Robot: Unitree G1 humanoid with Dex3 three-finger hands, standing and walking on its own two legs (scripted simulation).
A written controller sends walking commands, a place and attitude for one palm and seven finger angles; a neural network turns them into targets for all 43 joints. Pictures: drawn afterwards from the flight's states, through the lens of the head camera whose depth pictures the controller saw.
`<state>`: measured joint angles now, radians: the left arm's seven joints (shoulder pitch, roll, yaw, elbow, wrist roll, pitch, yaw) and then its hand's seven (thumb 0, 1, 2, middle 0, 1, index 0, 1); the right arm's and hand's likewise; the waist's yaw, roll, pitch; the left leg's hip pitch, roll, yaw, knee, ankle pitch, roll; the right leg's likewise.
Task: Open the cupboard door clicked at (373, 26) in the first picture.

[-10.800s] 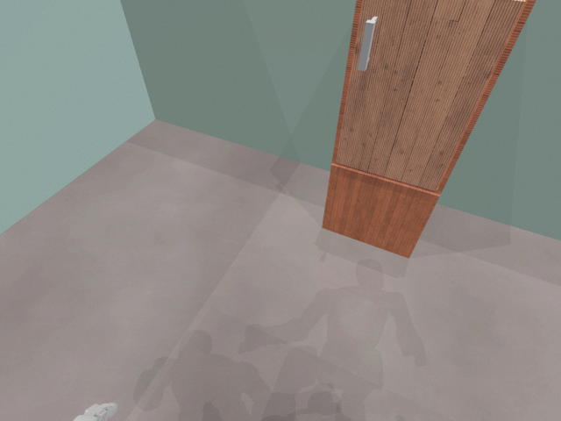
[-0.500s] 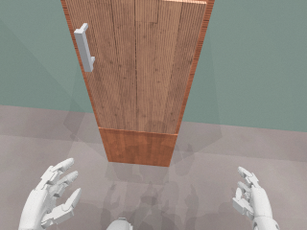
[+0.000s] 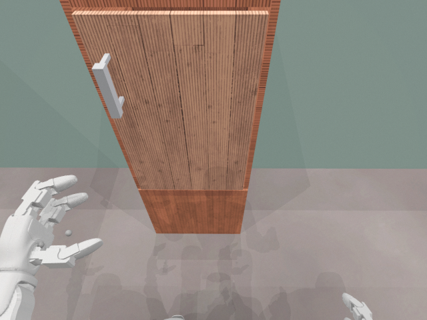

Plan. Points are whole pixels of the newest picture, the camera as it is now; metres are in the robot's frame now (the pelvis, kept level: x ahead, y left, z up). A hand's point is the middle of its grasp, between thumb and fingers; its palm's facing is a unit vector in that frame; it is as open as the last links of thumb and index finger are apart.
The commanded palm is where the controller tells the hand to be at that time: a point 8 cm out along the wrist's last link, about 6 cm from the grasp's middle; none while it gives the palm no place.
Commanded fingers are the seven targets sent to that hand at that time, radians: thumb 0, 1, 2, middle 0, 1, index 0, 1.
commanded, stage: raise the hand with hooked fingers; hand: left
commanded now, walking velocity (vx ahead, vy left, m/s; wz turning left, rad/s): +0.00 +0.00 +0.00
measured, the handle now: (111, 86) +0.55 +0.26 +0.14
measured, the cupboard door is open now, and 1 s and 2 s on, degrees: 0 0 0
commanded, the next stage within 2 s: move the hooked fingers beside the handle in 1.14 s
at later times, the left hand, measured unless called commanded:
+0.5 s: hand (17, 201) +0.26 +0.31 +0.14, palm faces +0.09 -1.00 -0.04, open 13.9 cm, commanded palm +0.23 +0.36 +0.15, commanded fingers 0.00 -0.50 0.30 -0.30 -1.20 -0.30 -1.20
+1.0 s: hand (24, 186) +0.27 +0.29 +0.17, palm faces +0.10 -0.99 -0.05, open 14.0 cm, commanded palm +0.24 +0.34 +0.17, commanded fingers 0.00 -0.50 0.30 -0.30 -1.20 -0.30 -1.20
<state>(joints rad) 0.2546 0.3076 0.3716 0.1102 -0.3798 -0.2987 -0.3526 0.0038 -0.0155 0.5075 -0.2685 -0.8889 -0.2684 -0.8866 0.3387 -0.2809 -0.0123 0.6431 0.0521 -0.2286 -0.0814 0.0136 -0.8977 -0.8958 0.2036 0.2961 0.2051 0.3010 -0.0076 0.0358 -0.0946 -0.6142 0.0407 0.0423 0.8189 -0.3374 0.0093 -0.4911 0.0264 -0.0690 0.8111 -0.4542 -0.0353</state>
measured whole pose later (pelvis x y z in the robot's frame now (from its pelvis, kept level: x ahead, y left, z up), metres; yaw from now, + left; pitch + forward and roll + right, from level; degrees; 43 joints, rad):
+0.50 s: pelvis -0.01 +0.04 +0.02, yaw +2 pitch +2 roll -2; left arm -0.03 0.41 0.37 0.18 -0.32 -0.01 -0.38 -0.01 -0.48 0.31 -0.30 -1.18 -0.30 -1.18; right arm 0.22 -0.23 0.09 0.58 0.06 -0.22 -0.11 0.01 -0.90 -0.90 0.21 0.30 0.21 0.30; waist 0.04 0.03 -0.04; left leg -0.43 -0.01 0.04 0.66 -0.26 0.07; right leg -0.28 -0.01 -0.08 0.60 -0.35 0.01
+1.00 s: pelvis -0.01 +0.01 +0.03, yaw +1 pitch -1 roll -1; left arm -0.09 0.42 0.43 0.25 -0.32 -0.04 -0.41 -0.01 -0.50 0.30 -0.31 -1.20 -0.31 -1.20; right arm 0.28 -0.28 0.06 0.63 0.07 -0.22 -0.11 0.01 -0.90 -0.90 0.20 0.30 0.21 0.30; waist 0.02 0.04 -0.02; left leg -0.34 0.02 0.03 0.56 -0.21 0.03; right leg -0.20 0.02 -0.08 0.52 -0.31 -0.02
